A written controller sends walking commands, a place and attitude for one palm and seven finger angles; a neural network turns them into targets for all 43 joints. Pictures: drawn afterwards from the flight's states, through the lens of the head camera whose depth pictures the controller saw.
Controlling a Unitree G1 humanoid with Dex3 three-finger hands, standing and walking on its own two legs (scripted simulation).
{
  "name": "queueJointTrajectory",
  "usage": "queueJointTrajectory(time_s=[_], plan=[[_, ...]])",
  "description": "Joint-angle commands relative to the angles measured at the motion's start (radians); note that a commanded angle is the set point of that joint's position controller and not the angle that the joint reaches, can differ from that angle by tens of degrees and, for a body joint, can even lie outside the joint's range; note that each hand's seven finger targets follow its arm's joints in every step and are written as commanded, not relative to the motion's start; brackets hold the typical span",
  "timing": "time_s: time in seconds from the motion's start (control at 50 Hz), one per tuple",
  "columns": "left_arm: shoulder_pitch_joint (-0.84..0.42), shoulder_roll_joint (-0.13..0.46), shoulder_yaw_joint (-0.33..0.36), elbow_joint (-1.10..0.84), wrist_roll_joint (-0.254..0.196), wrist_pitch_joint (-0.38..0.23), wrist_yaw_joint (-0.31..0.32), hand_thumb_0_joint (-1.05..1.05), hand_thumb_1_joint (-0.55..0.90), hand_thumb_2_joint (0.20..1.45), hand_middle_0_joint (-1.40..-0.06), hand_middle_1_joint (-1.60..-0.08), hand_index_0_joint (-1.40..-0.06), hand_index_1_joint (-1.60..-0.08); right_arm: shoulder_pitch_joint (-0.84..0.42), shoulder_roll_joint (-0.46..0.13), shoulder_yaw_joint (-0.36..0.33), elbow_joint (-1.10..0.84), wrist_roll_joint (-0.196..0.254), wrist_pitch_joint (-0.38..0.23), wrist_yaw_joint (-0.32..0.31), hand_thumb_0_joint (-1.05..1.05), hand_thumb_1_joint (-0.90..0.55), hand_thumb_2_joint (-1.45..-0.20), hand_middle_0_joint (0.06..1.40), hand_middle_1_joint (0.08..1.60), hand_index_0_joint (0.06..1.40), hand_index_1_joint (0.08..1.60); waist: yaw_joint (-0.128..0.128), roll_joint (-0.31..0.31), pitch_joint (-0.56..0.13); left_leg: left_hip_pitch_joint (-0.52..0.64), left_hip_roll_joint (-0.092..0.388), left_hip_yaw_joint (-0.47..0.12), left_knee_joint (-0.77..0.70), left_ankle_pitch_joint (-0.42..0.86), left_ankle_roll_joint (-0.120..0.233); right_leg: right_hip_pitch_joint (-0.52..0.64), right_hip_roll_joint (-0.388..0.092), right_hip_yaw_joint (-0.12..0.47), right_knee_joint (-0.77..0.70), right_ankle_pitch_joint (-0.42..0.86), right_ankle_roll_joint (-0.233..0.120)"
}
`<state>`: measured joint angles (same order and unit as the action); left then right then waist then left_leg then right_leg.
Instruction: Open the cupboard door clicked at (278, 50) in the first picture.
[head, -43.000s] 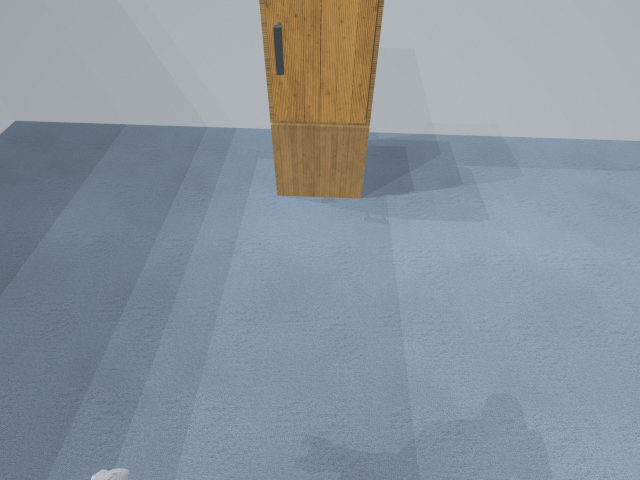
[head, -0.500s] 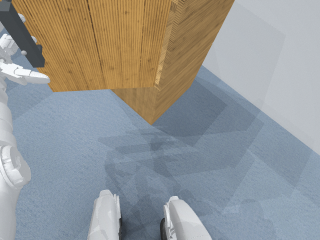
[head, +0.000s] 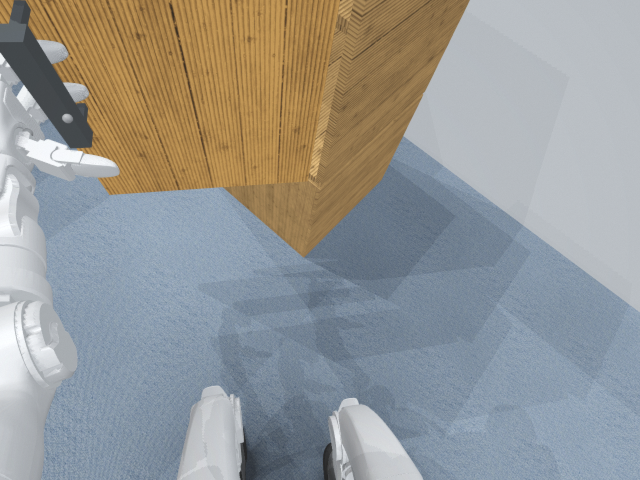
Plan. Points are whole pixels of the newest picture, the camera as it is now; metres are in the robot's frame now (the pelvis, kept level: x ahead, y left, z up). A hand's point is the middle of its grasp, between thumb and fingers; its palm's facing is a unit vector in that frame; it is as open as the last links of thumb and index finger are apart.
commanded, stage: slide the fingers in behind the handle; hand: left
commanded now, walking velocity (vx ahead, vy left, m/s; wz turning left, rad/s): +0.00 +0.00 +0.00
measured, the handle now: (53, 81) +0.57 +0.28 +0.07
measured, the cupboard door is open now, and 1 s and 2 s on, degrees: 50 51 88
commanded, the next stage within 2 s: close the thumb around the handle in 0.14 s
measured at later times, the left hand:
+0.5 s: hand (65, 119) +0.51 +0.25 +0.08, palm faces +0.10 -1.00 +0.00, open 12.1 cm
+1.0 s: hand (67, 116) +0.52 +0.25 +0.07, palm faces +0.10 -0.99 +0.00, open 6.0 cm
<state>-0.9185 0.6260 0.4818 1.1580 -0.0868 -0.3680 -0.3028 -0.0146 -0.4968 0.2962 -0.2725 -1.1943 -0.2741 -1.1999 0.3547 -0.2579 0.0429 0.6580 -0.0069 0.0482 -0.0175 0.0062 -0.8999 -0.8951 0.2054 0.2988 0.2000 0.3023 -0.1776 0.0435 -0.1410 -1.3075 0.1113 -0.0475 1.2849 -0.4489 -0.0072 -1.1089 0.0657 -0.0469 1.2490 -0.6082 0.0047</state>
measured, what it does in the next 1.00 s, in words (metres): stands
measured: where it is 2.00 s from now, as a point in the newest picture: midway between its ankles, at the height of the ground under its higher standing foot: outside the picture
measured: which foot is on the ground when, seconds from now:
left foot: down 0.00-1.00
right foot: down 0.00-1.00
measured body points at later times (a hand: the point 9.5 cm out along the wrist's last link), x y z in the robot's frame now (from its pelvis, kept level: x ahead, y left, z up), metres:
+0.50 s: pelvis +0.00 +0.00 +0.00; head +0.15 +0.04 +0.42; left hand +0.50 +0.31 +0.08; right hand +0.02 -0.26 -0.11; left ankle +0.07 +0.13 -0.61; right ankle -0.01 -0.13 -0.61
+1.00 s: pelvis +0.00 +0.00 +0.00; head +0.15 +0.04 +0.42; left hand +0.51 +0.31 +0.08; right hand +0.01 -0.27 -0.11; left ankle +0.07 +0.13 -0.61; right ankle -0.01 -0.13 -0.61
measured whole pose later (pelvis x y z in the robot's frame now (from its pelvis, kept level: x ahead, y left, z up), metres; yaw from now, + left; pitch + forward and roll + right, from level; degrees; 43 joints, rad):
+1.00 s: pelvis +0.00 +0.00 +0.00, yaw +0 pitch +27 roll -6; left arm -0.95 0.63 0.47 1.18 -0.09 -0.37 -0.30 0.00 0.68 0.79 -0.34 -1.33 -0.35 -1.34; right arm 0.35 -0.26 0.05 0.66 -0.01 0.05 -0.02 0.01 -0.90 -0.90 0.21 0.30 0.20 0.30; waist -0.18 0.04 -0.14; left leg -1.32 0.11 -0.05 1.29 -0.45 -0.01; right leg -1.12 0.06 -0.05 1.26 -0.61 0.01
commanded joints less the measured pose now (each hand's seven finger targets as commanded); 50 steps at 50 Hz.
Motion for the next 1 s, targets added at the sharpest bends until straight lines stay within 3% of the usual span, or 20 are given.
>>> queueJointTrajectory(time_s=[0.0,0.04,0.14,0.16,0.2,0.22,0.26,0.32,0.4,0.44,0.52,0.64,0.7,0.72,0.74,0.84,0.88,0.92,0.96,0.98], plan=[[-0.381,0.264,0.024,-0.228,-0.022,-0.083,-0.009,0.000,-0.500,0.300,-0.300,-1.200,-0.300,-1.200,0.173,-0.193,-0.076,-0.035,-0.003,-0.008,-0.014,0.000,-0.900,-0.900,0.200,0.300,0.200,0.300,0.012,0.187,-0.541,0.657,-0.038,-0.031,-0.093,0.357,0.038,0.014,0.014,0.004,-0.177,0.363,-0.027],[-0.394,0.257,0.014,-0.212,-0.025,-0.079,-0.008,0.000,-0.500,0.300,-0.300,-1.200,-0.300,-1.200,0.169,-0.193,-0.073,-0.037,-0.001,-0.007,-0.014,0.000,-0.900,-0.900,0.200,0.300,0.200,0.300,0.002,0.161,-0.496,0.622,-0.039,-0.027,-0.095,0.320,0.040,0.013,0.014,0.005,-0.187,0.339,-0.024],[-0.409,0.267,0.012,-0.180,-0.019,-0.072,-0.008,0.000,-0.500,0.300,-0.300,-1.200,-0.300,-1.200,0.168,-0.196,-0.069,-0.039,0.000,-0.008,-0.017,0.000,-0.900,-0.900,0.200,0.300,0.200,0.300,-0.005,0.162,-0.484,0.597,-0.041,-0.025,-0.089,0.303,0.042,0.006,0.013,0.009,-0.186,0.327,-0.024],[-0.421,0.290,0.029,-0.211,-0.015,-0.076,-0.007,0.000,-0.500,0.300,-0.300,-1.200,-0.300,-1.200,0.174,-0.199,-0.072,-0.036,-0.004,-0.007,-0.018,0.000,-0.900,-0.900,0.200,0.300,0.200,0.300,0.003,0.177,-0.516,0.622,-0.038,-0.031,-0.090,0.329,0.040,0.012,0.011,0.005,-0.177,0.341,-0.026],[-0.403,0.268,0.024,-0.239,-0.020,-0.087,-0.009,0.000,-0.500,0.300,-0.300,-1.200,-0.300,-1.200,0.172,-0.196,-0.076,-0.038,-0.006,-0.007,-0.015,0.000,-0.900,-0.900,0.200,0.300,0.200,0.300,0.015,0.221,-0.559,0.681,-0.038,-0.037,-0.091,0.369,0.034,-0.005,0.011,0.001,-0.171,0.355,-0.030],[-0.386,0.271,0.029,-0.222,-0.021,-0.083,-0.010,0.000,-0.500,0.300,-0.300,-1.200,-0.300,-1.200,0.171,-0.196,-0.076,-0.039,-0.005,-0.005,-0.015,0.000,-0.900,-0.900,0.200,0.300,0.200,0.300,0.013,0.193,-0.542,0.672,-0.036,-0.038,-0.091,0.363,0.033,-0.005,0.012,0.000,-0.173,0.351,-0.029],[-0.389,0.236,0.006,-0.215,-0.025,-0.076,-0.011,0.000,-0.388,0.348,-0.308,-1.212,-0.308,-1.212,0.169,-0.193,-0.076,-0.039,-0.003,-0.004,-0.013,0.000,-0.900,-0.900,0.200,0.300,0.200,0.300,0.005,0.179,-0.513,0.659,-0.038,-0.035,-0.096,0.342,0.036,-0.007,0.013,-0.001,-0.183,0.339,-0.026],[-0.421,0.267,0.016,-0.202,-0.020,-0.071,-0.004,0.000,-0.220,0.420,-0.320,-1.230,-0.320,-1.230,0.170,-0.200,-0.072,-0.036,-0.003,-0.003,-0.018,0.000,-0.900,-0.900,0.200,0.300,0.200,0.300,-0.006,0.163,-0.498,0.635,-0.036,-0.039,-0.098,0.317,0.038,-0.012,0.011,0.001,-0.183,0.322,-0.025],[-0.396,0.231,-0.001,-0.222,-0.020,-0.079,-0.005,0.000,0.004,0.516,-0.336,-1.254,-0.336,-1.254,0.169,-0.193,-0.075,-0.040,-0.005,-0.004,-0.013,0.000,-0.900,-0.900,0.200,0.300,0.200,0.300,0.009,0.203,-0.533,0.686,-0.037,-0.043,-0.099,0.356,0.032,-0.024,0.012,-0.005,-0.176,0.334,-0.030],[-0.400,0.252,0.013,-0.206,-0.018,-0.078,0.001,0.000,0.116,0.564,-0.344,-1.266,-0.344,-1.266,0.167,-0.195,-0.073,-0.040,-0.005,-0.003,-0.013,0.000,-0.900,-0.900,0.200,0.300,0.200,0.300,0.007,0.178,-0.507,0.654,-0.038,-0.043,-0.102,0.325,0.033,-0.013,0.013,-0.003,-0.182,0.318,-0.028],[-0.445,0.226,-0.017,-0.210,-0.012,-0.083,0.007,0.000,0.340,0.660,-0.360,-1.290,-0.360,-1.290,0.167,-0.194,-0.072,-0.035,-0.007,-0.005,-0.014,0.000,-0.900,-0.900,0.200,0.300,0.200,0.300,-0.008,0.194,-0.508,0.663,-0.037,-0.048,-0.101,0.310,0.033,-0.040,0.012,-0.005,-0.179,0.299,-0.028],[-0.443,0.267,0.006,-0.187,-0.013,-0.077,-0.002,0.000,0.676,0.804,-0.384,-1.326,-0.384,-1.326,0.168,-0.197,-0.069,-0.034,-0.005,-0.006,-0.017,0.000,-0.900,-0.900,0.200,0.300,0.200,0.300,-0.007,0.166,-0.505,0.615,-0.038,-0.038,-0.093,0.287,0.039,-0.009,0.013,0.003,-0.183,0.298,-0.026],[-0.432,0.258,0.003,-0.185,-0.014,-0.074,-0.004,0.000,0.844,0.876,-0.396,-1.344,-0.396,-1.344,0.168,-0.197,-0.069,-0.035,-0.004,-0.006,-0.017,0.000,-0.900,-0.900,0.200,0.300,0.200,0.300,-0.002,0.199,-0.507,0.641,-0.037,-0.042,-0.095,0.304,0.035,-0.033,0.012,-0.001,-0.178,0.297,-0.029],[-0.451,0.239,-0.017,-0.190,-0.016,-0.073,-0.005,0.000,0.900,0.900,-0.400,-1.350,-0.400,-1.350,0.169,-0.196,-0.070,-0.032,-0.005,-0.006,-0.018,0.000,-0.900,-0.900,0.200,0.300,0.200,0.300,-0.016,0.192,-0.500,0.647,-0.035,-0.045,-0.096,0.298,0.036,-0.045,0.012,-0.002,-0.182,0.293,-0.027],[-0.443,0.246,-0.006,-0.184,-0.017,-0.069,-0.003,0.000,0.900,0.900,-0.400,-1.350,-0.400,-1.350,0.173,-0.198,-0.070,-0.032,-0.005,-0.007,-0.019,0.000,-0.900,-0.900,0.200,0.300,0.200,0.300,-0.014,0.171,-0.503,0.638,-0.036,-0.045,-0.095,0.299,0.038,-0.034,0.013,-0.001,-0.184,0.297,-0.026],[-0.446,0.240,-0.015,-0.189,-0.011,-0.064,0.000,0.000,0.900,0.900,-0.400,-1.350,-0.400,-1.350,0.176,-0.195,-0.070,-0.030,-0.006,-0.007,-0.017,0.000,-0.900,-0.900,0.200,0.300,0.200,0.300,-0.011,0.195,-0.507,0.645,-0.036,-0.045,-0.093,0.310,0.036,-0.041,0.013,-0.003,-0.179,0.303,-0.028],[-0.432,0.288,0.025,-0.187,-0.010,-0.068,0.007,0.000,0.900,0.900,-0.400,-1.350,-0.400,-1.350,0.180,-0.200,-0.068,-0.033,-0.008,-0.007,-0.018,0.000,-0.900,-0.900,0.200,0.300,0.200,0.300,-0.001,0.173,-0.518,0.623,-0.037,-0.043,-0.091,0.311,0.039,-0.014,0.014,0.001,-0.175,0.309,-0.028],[-0.450,0.251,-0.009,-0.180,-0.008,-0.062,0.004,0.000,0.900,0.900,-0.400,-1.350,-0.400,-1.350,0.173,-0.196,-0.068,-0.030,-0.006,-0.007,-0.018,0.000,-0.900,-0.900,0.200,0.300,0.200,0.300,-0.017,0.169,-0.497,0.611,-0.037,-0.038,-0.086,0.289,0.041,-0.028,0.013,0.004,-0.183,0.298,-0.024],[-0.442,0.281,0.007,-0.168,-0.006,-0.058,0.004,0.000,0.900,0.900,-0.400,-1.350,-0.400,-1.350,0.172,-0.200,-0.066,-0.033,-0.004,-0.006,-0.020,0.000,-0.900,-0.900,0.200,0.300,0.200,0.300,-0.014,0.155,-0.487,0.584,-0.037,-0.034,-0.088,0.270,0.042,-0.014,0.014,0.005,-0.185,0.288,-0.023],[-0.465,0.268,-0.005,-0.179,-0.007,-0.064,0.002,0.000,0.900,0.900,-0.400,-1.350,-0.400,-1.350,0.174,-0.198,-0.064,-0.033,-0.005,-0.009,-0.020,0.000,-0.900,-0.900,0.200,0.300,0.200,0.300,-0.019,0.183,-0.491,0.600,-0.039,-0.037,-0.086,0.279,0.042,-0.033,0.013,0.005,-0.178,0.289,-0.026]])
